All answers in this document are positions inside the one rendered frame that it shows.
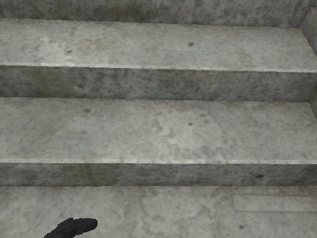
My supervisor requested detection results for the left robot hand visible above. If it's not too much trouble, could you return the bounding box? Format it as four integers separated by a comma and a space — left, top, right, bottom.
42, 217, 98, 238

